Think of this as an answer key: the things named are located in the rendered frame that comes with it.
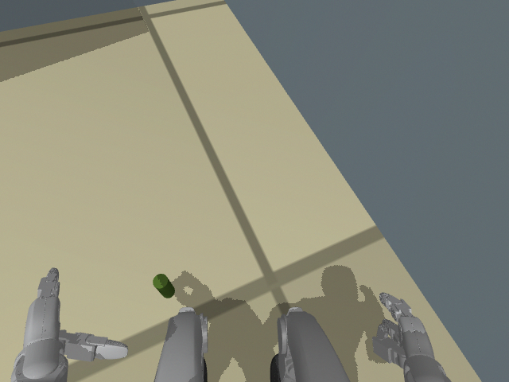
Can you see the left robot hand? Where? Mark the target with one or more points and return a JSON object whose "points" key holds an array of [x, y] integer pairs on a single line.
{"points": [[43, 322]]}

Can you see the can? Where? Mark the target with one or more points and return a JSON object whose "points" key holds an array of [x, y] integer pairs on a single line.
{"points": [[163, 285]]}

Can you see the right robot arm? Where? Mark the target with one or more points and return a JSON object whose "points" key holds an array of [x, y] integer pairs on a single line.
{"points": [[423, 369]]}

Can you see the right robot hand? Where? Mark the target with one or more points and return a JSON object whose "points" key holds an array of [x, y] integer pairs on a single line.
{"points": [[408, 338]]}

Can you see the left robot arm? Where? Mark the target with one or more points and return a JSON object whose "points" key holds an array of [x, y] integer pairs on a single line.
{"points": [[41, 361]]}

